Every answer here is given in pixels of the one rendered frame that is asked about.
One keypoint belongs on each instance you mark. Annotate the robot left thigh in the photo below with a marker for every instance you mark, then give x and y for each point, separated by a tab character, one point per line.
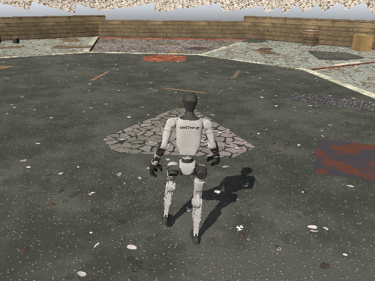
172	173

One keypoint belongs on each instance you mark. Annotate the robot left upper arm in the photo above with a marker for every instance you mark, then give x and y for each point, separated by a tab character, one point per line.
171	122

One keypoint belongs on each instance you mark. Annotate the robot left hand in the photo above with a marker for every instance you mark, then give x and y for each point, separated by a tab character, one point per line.
153	168

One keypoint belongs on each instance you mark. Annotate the robot right forearm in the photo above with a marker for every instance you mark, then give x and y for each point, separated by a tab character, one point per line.
215	152

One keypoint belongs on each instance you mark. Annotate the robot left forearm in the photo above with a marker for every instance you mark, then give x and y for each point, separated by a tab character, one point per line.
158	155

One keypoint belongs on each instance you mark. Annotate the robot left foot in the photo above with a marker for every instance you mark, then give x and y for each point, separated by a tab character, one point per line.
165	219

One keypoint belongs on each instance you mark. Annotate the robot right upper arm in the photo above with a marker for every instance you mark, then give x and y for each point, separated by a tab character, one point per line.
207	124

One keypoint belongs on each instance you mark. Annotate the robot right hand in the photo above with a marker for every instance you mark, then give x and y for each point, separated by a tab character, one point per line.
214	163

